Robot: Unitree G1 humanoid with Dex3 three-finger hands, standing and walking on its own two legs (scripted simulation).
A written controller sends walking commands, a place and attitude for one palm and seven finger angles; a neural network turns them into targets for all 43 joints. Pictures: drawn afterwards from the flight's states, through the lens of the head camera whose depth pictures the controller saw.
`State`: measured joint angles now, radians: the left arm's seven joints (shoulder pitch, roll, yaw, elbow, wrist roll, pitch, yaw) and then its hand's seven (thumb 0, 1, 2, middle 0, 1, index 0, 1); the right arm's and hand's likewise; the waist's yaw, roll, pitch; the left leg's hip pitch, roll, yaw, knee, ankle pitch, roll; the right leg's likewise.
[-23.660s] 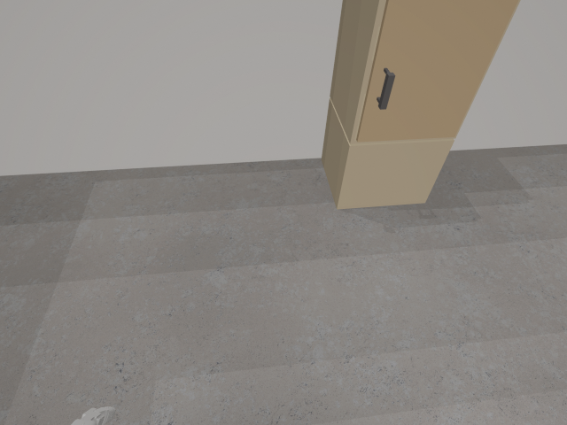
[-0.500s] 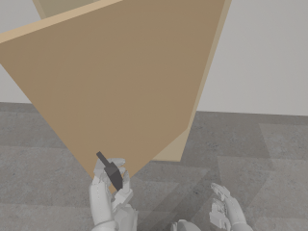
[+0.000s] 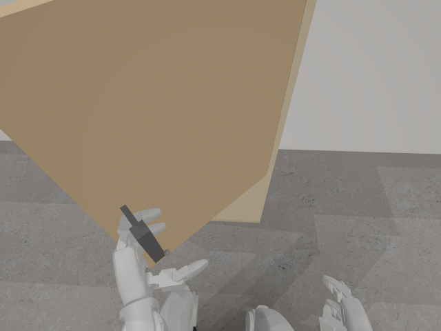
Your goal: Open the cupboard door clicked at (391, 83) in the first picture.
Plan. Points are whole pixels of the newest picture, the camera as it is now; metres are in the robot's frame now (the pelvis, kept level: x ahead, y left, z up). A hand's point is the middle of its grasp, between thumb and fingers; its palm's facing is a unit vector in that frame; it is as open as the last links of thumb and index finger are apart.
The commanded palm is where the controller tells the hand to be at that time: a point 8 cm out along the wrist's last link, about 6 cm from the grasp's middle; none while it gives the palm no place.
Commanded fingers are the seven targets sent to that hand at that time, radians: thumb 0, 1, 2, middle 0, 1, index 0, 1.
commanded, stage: open thumb and fingers to let go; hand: left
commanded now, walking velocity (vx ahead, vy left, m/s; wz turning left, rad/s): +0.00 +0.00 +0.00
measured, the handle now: (142, 234) +0.28 +0.15 +0.02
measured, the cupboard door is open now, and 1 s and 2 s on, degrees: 44 46 45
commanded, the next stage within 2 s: slide the hand sideways off the handle in 0.32 s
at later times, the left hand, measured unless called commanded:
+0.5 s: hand (162, 260) +0.24 +0.11 +0.02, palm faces +0.19 -0.98 -0.01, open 14.8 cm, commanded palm +0.20 +0.15 +0.02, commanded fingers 0.00 -0.50 0.30 -0.15 -0.30 -0.15 -0.30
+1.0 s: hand (146, 289) +0.19 +0.13 +0.03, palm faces -0.04 -1.00 +0.03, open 16.0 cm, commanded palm +0.16 +0.18 +0.02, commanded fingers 0.00 -0.50 0.30 -0.15 -0.30 -0.15 -0.30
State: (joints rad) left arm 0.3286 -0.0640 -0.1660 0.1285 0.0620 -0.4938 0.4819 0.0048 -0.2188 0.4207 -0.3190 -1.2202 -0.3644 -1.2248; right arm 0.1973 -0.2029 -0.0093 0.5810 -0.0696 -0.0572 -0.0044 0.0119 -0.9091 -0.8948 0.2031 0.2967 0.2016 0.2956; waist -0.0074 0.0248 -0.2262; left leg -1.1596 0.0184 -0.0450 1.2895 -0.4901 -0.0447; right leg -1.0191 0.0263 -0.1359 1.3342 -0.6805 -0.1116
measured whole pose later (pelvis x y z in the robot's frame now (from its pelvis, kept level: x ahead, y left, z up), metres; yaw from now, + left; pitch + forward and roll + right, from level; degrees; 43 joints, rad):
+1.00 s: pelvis +0.00 +0.06 -0.01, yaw -3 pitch +20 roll -3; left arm 0.55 0.07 -0.27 -0.11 0.04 -0.50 0.15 -0.01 -0.50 0.30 -0.17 -0.32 -0.22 -0.34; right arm 0.22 -0.18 0.02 0.39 -0.02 0.02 0.04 0.01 -0.91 -0.89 0.20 0.30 0.20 0.30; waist -0.01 0.04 -0.22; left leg -1.22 0.01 0.01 1.39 -0.53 0.04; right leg -1.06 0.01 -0.09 1.39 -0.69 -0.03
